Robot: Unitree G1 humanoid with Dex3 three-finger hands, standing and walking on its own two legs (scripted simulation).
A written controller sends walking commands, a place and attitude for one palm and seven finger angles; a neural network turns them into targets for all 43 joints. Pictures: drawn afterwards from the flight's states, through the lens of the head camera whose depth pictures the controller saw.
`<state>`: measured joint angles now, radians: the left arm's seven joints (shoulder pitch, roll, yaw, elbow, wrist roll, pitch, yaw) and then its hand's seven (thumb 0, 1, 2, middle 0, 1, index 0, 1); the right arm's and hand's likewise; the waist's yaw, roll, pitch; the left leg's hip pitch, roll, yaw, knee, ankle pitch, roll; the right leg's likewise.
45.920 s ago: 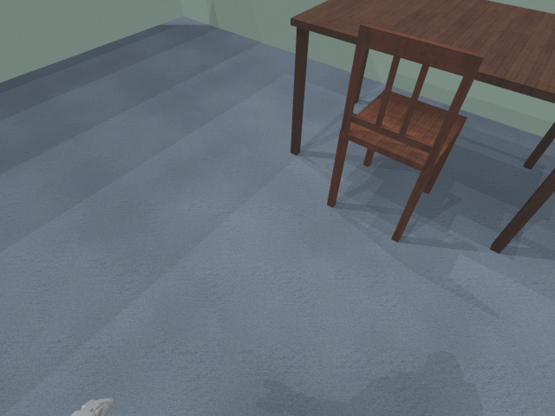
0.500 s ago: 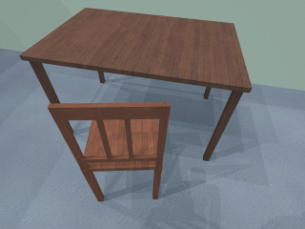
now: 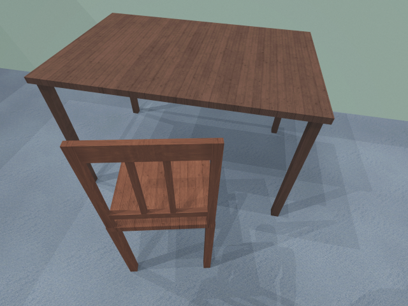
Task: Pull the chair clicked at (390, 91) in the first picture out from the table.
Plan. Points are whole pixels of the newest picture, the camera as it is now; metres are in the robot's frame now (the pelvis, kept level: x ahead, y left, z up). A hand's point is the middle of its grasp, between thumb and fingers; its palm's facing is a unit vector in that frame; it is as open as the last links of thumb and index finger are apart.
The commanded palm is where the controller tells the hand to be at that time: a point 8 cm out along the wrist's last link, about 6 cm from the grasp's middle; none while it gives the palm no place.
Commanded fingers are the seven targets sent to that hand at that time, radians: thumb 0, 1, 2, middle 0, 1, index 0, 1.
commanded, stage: look again from close up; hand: left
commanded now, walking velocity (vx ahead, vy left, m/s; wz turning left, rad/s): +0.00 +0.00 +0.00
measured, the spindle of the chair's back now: (137, 189) +0.44 +0.22 -0.12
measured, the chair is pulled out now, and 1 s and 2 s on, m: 0.18 0.18 0.18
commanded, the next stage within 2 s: raise the hand toward the chair's back in 1.10 s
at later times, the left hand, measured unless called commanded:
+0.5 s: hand out of the picture -0.04 +0.14 -0.18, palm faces +0.03 -0.99 -0.15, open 7.4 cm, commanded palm none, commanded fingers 0.00 0.90 0.90 -0.20 -0.30 -0.20 -0.30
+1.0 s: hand out of the picture -0.04 +0.13 -0.17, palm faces +0.04 -0.99 -0.16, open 7.4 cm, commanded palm none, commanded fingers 0.00 0.90 0.90 -0.20 -0.30 -0.20 -0.30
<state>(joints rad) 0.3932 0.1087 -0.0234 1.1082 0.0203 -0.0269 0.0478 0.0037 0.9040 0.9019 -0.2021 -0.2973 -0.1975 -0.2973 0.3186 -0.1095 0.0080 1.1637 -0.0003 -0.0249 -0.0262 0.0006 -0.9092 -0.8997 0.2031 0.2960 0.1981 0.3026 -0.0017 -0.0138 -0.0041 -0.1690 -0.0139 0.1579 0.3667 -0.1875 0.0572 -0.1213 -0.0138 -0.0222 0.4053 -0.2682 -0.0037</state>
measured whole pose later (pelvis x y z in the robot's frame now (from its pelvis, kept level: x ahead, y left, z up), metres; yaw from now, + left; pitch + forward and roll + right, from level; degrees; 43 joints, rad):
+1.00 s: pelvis +0.00 -0.02 +0.00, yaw +0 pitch -1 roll +1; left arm 0.40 0.10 -0.03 1.10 0.02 -0.03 0.05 0.00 0.90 0.90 -0.20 -0.30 -0.20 -0.30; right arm 0.32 -0.11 0.01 1.17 0.00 -0.02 -0.03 0.00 -0.91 -0.90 0.20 0.30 0.20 0.30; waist 0.00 -0.01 0.00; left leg -0.17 0.01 0.14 0.37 -0.19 0.03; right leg -0.12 0.01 -0.04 0.40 -0.27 -0.03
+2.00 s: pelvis -0.04 -0.05 -0.11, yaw +5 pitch +16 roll -1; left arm 0.30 0.20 0.08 0.05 -0.26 -0.35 -0.33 0.01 0.16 0.59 -0.13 -0.18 -0.12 -0.18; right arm 0.16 -0.18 0.03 0.58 0.04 -0.15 -0.06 0.01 -0.90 -0.90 0.21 0.30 0.21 0.30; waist 0.01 0.05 -0.11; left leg -1.03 0.05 0.01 1.22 -0.46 0.00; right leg -0.91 0.00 -0.16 1.22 -0.60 -0.08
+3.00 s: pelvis -0.03 -0.01 -0.08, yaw +4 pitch +15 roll -3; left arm 0.28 0.26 0.19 0.13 -0.28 -0.37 -0.27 -0.01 -0.50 0.30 -0.06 -0.08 -0.06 -0.08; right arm 0.23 -0.25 0.01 0.56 0.04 -0.16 -0.05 0.01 -0.90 -0.90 0.21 0.30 0.20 0.30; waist -0.02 0.04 -0.12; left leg -0.89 0.03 0.04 1.07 -0.44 0.06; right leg -0.77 -0.01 -0.13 1.03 -0.52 -0.03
